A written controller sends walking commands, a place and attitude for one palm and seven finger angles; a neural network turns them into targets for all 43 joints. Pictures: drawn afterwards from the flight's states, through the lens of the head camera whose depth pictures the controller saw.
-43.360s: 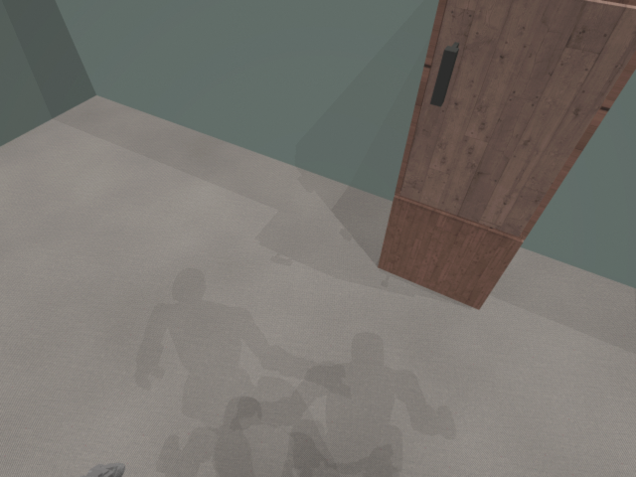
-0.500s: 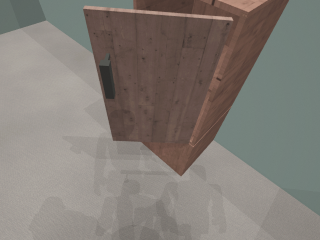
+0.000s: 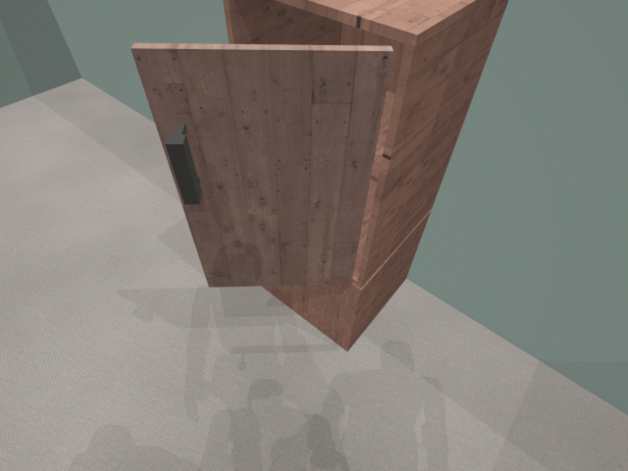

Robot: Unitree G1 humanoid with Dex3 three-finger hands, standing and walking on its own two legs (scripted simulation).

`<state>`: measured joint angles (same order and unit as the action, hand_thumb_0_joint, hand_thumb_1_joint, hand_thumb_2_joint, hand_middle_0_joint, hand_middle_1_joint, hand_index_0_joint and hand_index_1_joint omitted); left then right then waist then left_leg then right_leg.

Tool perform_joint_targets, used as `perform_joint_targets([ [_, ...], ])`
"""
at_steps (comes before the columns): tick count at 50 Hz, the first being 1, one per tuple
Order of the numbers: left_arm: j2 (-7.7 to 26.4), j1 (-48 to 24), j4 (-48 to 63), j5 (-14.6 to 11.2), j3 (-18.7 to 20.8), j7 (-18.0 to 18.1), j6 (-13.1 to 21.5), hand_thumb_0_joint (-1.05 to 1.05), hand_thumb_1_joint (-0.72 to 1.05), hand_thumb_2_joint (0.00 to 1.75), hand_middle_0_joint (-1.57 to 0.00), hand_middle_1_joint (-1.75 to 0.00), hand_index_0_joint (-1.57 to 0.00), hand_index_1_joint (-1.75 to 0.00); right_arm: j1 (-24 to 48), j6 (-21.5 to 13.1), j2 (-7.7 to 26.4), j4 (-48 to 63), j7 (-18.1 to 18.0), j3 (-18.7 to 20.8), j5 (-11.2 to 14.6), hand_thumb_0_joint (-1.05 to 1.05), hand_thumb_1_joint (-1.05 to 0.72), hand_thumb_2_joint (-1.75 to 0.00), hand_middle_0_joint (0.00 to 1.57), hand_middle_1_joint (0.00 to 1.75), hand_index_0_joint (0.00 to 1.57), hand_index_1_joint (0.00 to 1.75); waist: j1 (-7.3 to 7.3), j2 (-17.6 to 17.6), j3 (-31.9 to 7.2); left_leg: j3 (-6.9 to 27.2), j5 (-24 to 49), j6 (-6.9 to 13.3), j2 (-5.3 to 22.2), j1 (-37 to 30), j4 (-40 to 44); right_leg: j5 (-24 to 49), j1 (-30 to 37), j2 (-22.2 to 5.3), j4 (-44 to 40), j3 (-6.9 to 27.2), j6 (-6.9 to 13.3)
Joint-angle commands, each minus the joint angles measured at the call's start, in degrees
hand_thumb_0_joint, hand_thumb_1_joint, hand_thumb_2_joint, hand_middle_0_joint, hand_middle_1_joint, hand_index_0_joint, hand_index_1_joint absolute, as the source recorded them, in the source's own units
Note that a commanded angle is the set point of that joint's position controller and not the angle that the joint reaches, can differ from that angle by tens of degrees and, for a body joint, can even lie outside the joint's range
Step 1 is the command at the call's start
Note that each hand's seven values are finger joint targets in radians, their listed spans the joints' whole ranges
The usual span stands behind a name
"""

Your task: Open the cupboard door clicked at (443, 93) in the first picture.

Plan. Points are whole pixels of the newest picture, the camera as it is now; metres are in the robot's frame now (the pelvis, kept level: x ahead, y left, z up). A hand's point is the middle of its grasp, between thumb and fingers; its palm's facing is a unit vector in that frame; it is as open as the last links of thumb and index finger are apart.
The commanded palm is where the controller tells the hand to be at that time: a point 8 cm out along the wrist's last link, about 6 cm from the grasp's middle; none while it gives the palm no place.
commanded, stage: come to a stop and stand still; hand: left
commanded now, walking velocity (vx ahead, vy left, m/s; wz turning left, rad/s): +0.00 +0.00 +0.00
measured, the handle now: (187, 163) +0.56 +0.24 +0.07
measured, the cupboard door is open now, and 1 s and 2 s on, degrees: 42 42 42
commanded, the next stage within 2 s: look again from close up in 0.50 s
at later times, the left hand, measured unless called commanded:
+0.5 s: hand out of the picture -0.05 +0.10 -0.18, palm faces +0.08 -0.99 -0.11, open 7.4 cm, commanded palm none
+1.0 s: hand out of the picture +0.02 +0.20 -0.17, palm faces +0.03 -0.97 -0.24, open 7.4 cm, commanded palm none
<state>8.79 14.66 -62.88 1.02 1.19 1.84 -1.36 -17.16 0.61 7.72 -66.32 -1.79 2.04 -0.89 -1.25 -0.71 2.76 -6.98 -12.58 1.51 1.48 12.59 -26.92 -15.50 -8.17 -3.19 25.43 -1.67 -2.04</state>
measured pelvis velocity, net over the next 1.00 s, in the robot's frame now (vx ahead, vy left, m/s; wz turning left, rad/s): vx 0.00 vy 0.00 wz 0.02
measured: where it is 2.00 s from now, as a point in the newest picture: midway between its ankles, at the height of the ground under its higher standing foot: outside the picture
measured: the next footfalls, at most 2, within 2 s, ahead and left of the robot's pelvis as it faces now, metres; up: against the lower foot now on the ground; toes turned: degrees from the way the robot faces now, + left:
none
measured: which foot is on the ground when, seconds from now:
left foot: down 0.00-1.00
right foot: down 0.00-1.00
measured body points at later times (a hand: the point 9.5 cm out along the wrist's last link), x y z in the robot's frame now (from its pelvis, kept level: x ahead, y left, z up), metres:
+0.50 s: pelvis -0.01 -0.03 +0.00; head -0.01 -0.03 +0.45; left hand -0.05 +0.15 -0.16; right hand -0.03 -0.24 -0.16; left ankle +0.02 +0.10 -0.74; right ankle -0.02 -0.14 -0.74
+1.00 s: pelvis +0.00 +0.00 +0.00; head +0.00 +0.00 +0.45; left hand +0.02 +0.25 -0.16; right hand +0.02 -0.22 -0.16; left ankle +0.02 +0.10 -0.74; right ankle -0.02 -0.14 -0.74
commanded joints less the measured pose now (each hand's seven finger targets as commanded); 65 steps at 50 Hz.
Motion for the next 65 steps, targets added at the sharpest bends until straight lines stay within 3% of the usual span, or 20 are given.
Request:
perform_joint_targets([
  [1, 4.7, 3.6, 0.2, -0.4, -0.2, 0.2, 1.9, 0.0, 0.9, 0.9, -0.2, -0.3, -0.2, -0.3, -2.7, -0.6, 3.6, 0.9, 0.1, -0.2, 0.1, 0.0, -0.9, -0.9, 0.2, 0.3, 0.2, 0.3, -0.11, -5.3, 2.9, 4.9, 1.6, -1.7, 3.9, -3.5, 5.4, -0.3, -8.6, -5.0, -9.2, 5.4, 3.6],
  [4, 3.9, 4.9, 0.0, -0.4, -0.3, 0.4, 1.9, 0.0, 0.9, 0.9, -0.2, -0.3, -0.2, -0.3, -3.9, -0.6, 3.5, -0.2, 0.2, -0.5, 0.1, 0.0, -0.9, -0.9, 0.2, 0.3, 0.2, 0.3, 0.35, -2.9, 4.1, 5.2, 1.9, -1.6, 4.4, -2.4, 6.7, -0.4, -7.6, -3.7, -9.1, 4.7, 3.0],
  [15, 2.2, 8.7, 0.1, -0.3, 0.1, 0.7, 2.3, 0.0, 0.9, 0.9, -0.2, -0.3, -0.2, -0.3, -5.2, -0.3, 1.6, -0.4, 0.1, -0.4, 0.1, 0.0, -0.9, -0.9, 0.2, 0.3, 0.2, 0.3, 0.56, -1.2, 4.5, 4.4, 0.5, -1.9, 4.0, -2.0, 5.5, -5.0, -10.2, -3.2, -10.6, 5.6, 3.5],
  [29, 1.1, 10.6, -0.3, -0.1, 0.0, 0.7, 2.6, 0.0, 0.9, 0.9, -0.2, -0.3, -0.2, -0.3, -3.8, -0.9, 2.1, 1.0, -0.2, -0.3, 0.3, 0.0, -0.9, -0.9, 0.2, 0.3, 0.2, 0.3, 1.07, 0.4, 3.1, 5.1, 3.2, -1.8, 4.9, -2.1, 5.9, 2.5, -7.7, -2.8, -8.6, 4.3, 3.3],
  [30, 4.4, 13.3, -1.7, 0.7, -0.2, 2.5, 3.8, 0.0, 0.9, 0.9, -0.2, -0.3, -0.2, -0.3, 3.9, -2.1, 4.8, 5.8, 0.5, -0.6, 0.4, 0.0, -0.9, -0.9, 0.2, 0.3, 0.2, 0.3, 3.76, 0.3, 5.0, 4.3, 1.3, -3.3, 4.7, 4.0, -7.1, 23.3, -8.0, -6.6, -8.2, 9.2, 2.3],
  [31, 6.8, 9.0, 1.5, 0.5, -0.1, 2.0, 4.4, 0.0, 0.9, 0.9, -0.2, -0.3, -0.2, -0.3, -0.5, -1.1, 1.6, 7.3, 1.0, -0.5, 0.3, 0.0, -0.9, -0.9, 0.2, 0.3, 0.2, 0.3, -0.9, -0.7, 0.2, 5.1, -6.9, -2.5, 2.5, 2.6, -7.2, 8.1, -8.4, -9.0, -9.5, 10.2, 5.2],
  [33, 6.6, 5.1, 3.2, 0.4, 0.0, 1.4, 5.0, 0.0, 0.9, 0.9, -0.2, -0.3, -0.2, -0.3, -3.0, -1.1, 2.5, 7.1, 1.5, -0.8, -0.2, 0.0, -0.9, -0.9, 0.2, 0.3, 0.2, 0.3, -1.63, -0.3, -0.9, 5.3, -3.1, -2.0, 2.2, -0.8, -5.5, -4.3, -11.7, -6.5, -8.0, 7.2, 6.5],
  [35, 4.8, 4.8, 3.7, 0.1, -0.1, 1.2, 4.3, 0.0, 0.9, 0.9, -0.2, -0.3, -0.2, -0.3, -4.5, -1.8, 4.0, 7.4, 1.3, -0.9, -0.3, 0.0, -0.9, -0.9, 0.2, 0.3, 0.2, 0.3, -1.34, 0.8, 0.3, 7.0, -0.8, -1.1, 3.4, 0.6, -1.7, -7.6, -12.3, -3.4, -4.5, 4.5, 5.6],
  [37, 4.0, 6.2, 3.8, 0.3, -0.2, 1.1, 3.3, 0.0, 0.9, 0.9, -0.2, -0.3, -0.2, -0.3, -3.8, -2.3, 5.1, 8.0, 1.0, -0.9, -0.4, 0.0, -0.9, -0.9, 0.2, 0.3, 0.2, 0.3, 0.21, 7.6, 2.2, 10.1, -1.2, 0.3, 5.1, 5.1, 2.5, -4.9, -9.1, -1.1, -0.4, 2.1, 4.8],
  [41, 4.0, 7.2, 3.9, 0.2, -0.5, 0.6, 2.6, 0.0, 0.9, 0.9, -0.2, -0.3, -0.2, -0.3, -1.8, -2.2, 7.2, 9.6, 0.8, -0.8, -0.3, 0.0, -0.9, -0.9, 0.2, 0.3, 0.2, 0.3, 1.66, 2.4, 3.0, 12.4, -8.8, 1.2, 5.5, 8.7, 7.3, -3.6, -6.1, -0.6, 1.0, 1.1, 3.9],
  [52, 7.4, 4.5, 5.0, 0.1, -0.3, 0.3, 2.6, 0.0, 0.9, 0.9, -0.2, -0.3, -0.2, -0.3, -0.3, -2.7, 8.7, 8.1, 0.8, -1.1, -0.1, 0.0, -0.9, -0.9, 0.2, 0.3, 0.2, 0.3, 1.69, 0.3, -0.1, 9.8, 3.1, 1.2, 4.8, 2.6, 6.0, 3.5, -3.9, -2.4, -0.8, 1.7, 3.1],
  [56, 8.1, 4.1, 4.6, 0.0, -0.3, 0.3, 2.6, 0.0, 0.9, 0.9, -0.2, -0.3, -0.2, -0.3, 0.5, -2.8, 9.2, 7.6, 0.8, -1.1, 0.0, 0.0, -0.9, -0.9, 0.2, 0.3, 0.2, 0.3, 1.53, 1.2, -2.1, 8.6, 7.7, 0.9, 4.7, -0.1, 4.7, 5.9, -3.5, -2.9, -0.9, 2.2, 3.0],
  [58, 8.4, 3.9, 4.5, 0.0, -0.3, 0.4, 2.7, 0.0, 0.9, 0.9, -0.2, -0.3, -0.2, -0.3, 1.1, -2.8, 9.2, 7.4, 0.7, -1.1, 0.1, 0.0, -0.9, -0.9, 0.2, 0.3, 0.2, 0.3, 1.49, 0.4, -2.0, 8.4, 9.2, 0.9, 4.7, -0.7, 4.1, 7.2, -3.3, -3.0, -1.2, 2.5, 2.9],
  [59, 7.7, 6.6, 3.0, 0.3, -0.8, 2.4, 2.5, 0.0, 0.9, 0.9, -0.2, -0.3, -0.2, -0.3, 4.3, -2.4, 10.8, 10.7, 1.0, -0.8, 0.8, 0.0, -0.9, -0.9, 0.2, 0.3, 0.2, 0.3, 2.42, -1.4, 1.7, 7.5, 10.3, -0.7, 6.2, 2.1, -4.3, 11.0, -6.4, -4.7, -3.4, 5.2, 2.8],
  [60, 26.8, -38.2, 92.5, -8.9, 14.5, 3.3, 15.2, 0.0, 0.88, 0.89, -0.2, -0.32, -0.2, -0.32, 2.4, -10.7, 18.2, 29.2, -0.9, 1.5, 3.1, 0.0, -0.9, -0.9, 0.2, 0.3, 0.2, 0.3, -4.36, 9.0, -28.1, 8.4, 17.7, -1.0, -0.1, -13.0, 0.7, 17.4, -3.9, 1.7, 3.8, -2.9, 4.4],
  [61, 19.8, -5.2, 78.6, -4.9, 10.3, 4.8, 12.8, 0.0, 0.85, 0.88, -0.2, -0.33, -0.2, -0.33, 6.4, -16.3, 13.0, 27.5, -2.9, -0.4, 2.8, 0.0, -0.9, -0.9, 0.2, 0.3, 0.2, 0.3, 2.85, 17.4, -27.6, 10.1, 24.3, -1.9, 3.3, -19.8, 1.8, 6.8, -8.0, 2.4, 9.2, -3.0, 4.6],
  [62, 6.7, 9.3, 70.5, -7.1, 2.7, 5.8, 5.7, 0.0, 0.83, 0.87, -0.21, -0.34, -0.21, -0.34, 8.3, -18.1, 10.2, 26.3, -2.7, -0.4, 3.7, 0.0, -0.9, -0.9, 0.2, 0.3, 0.2, 0.3, 0.53, 15.4, -19.2, 10.2, 16.4, -3.9, 2.1, -10.1, 4.0, -0.9, -12.6, 2.8, 10.4, -4.6, 3.5],
  [63, 1.7, 9.3, 66.6, -9.3, 2.7, 4.9, 5.3, 0.0, 0.81, 0.86, -0.21, -0.36, -0.21, -0.36, 5.3, -18.3, 10.2, 25.0, -2.7, 0.7, 3.8, 0.0, -0.9, -0.9, 0.2, 0.3, 0.2, 0.3, -0.62, 9.1, -8.9, 9.3, 11.1, -2.7, 1.3, -4.1, 2.8, -0.9, -14.9, 2.7, 8.6, -4.5, 3.1],
  [64, 4.9, 4.5, 68.0, -9.8, 5.3, 3.8, 8.4, 0.0, 0.78, 0.85, -0.21, -0.37, -0.21, -0.37, 6.9, -18.8, 12.0, 28.0, -2.4, 1.5, 2.9, 0.0, -0.9, -0.9, 0.2, 0.3, 0.2, 0.3, -1.45, 7.1, -2.1, 9.7, 3.4, -2.2, 0.0, 2.3, -0.3, -0.4, -17.3, 2.9, 6.1, -5.1, 3.0],
  [65, 7.2, 8.0, 63.3, -10.0, 10.0, 2.2, 11.9, 0.0, 0.76, 0.84, -0.21, -0.39, -0.21, -0.39, 6.7, -18.6, 12.9, 28.7, -2.2, 2.3, 2.0, 0.0, -0.9, -0.9, 0.2, 0.3, 0.2, 0.3, -0.78, 1.7, -3.1, 9.2, 0.7, -1.8, -0.6, 6.6, -3.3, -0.5, -19.0, 3.2, 6.0, -5.9, 3.0],
])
